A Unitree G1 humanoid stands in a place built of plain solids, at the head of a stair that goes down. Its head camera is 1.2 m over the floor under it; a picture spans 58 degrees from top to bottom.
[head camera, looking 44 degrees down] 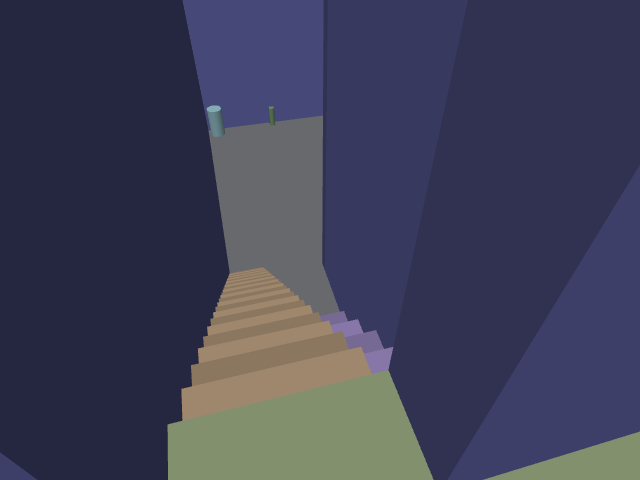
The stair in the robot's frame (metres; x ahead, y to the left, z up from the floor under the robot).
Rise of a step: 0.21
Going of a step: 0.21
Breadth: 0.65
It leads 15 degrees to the left of straight ahead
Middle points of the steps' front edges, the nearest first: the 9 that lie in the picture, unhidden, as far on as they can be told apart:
0.59 0.11 0.00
0.80 0.16 -0.20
1.00 0.22 -0.40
1.21 0.27 -0.61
1.41 0.32 -0.82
1.62 0.38 -1.02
1.83 0.43 -1.23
2.03 0.48 -1.43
2.24 0.54 -1.64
